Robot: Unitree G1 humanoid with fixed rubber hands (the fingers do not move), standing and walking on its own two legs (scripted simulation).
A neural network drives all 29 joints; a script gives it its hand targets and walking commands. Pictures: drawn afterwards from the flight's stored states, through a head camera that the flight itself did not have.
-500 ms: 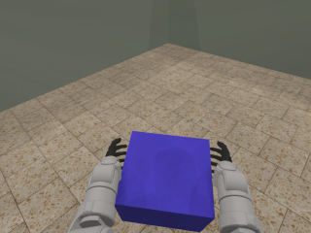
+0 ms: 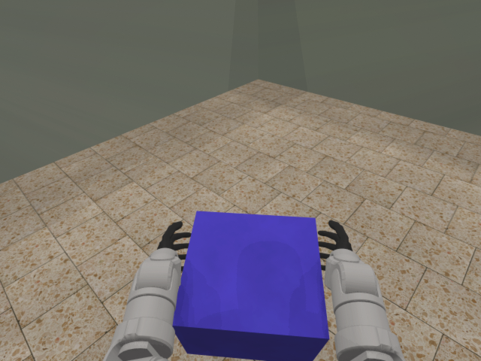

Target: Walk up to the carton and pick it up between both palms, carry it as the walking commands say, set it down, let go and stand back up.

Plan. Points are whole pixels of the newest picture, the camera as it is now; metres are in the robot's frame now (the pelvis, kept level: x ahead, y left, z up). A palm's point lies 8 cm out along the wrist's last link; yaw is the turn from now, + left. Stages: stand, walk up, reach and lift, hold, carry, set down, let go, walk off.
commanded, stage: reach and lift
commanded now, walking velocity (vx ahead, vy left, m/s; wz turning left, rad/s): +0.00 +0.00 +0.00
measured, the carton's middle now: (251, 285) +0.31 +0.00 -0.03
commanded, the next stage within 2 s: hold in 0.92 s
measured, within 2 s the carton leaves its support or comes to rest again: neither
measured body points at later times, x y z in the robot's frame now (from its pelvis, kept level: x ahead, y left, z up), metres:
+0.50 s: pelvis +0.00 +0.00 +0.00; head -0.07 -0.01 +0.45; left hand +0.31 +0.16 +0.04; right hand +0.31 -0.16 +0.05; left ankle -0.01 +0.12 -0.74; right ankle +0.06 -0.12 -0.74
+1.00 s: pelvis -0.01 +0.00 +0.00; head -0.08 -0.02 +0.44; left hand +0.30 +0.15 +0.05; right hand +0.30 -0.17 +0.05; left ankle -0.01 +0.12 -0.74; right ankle +0.06 -0.12 -0.74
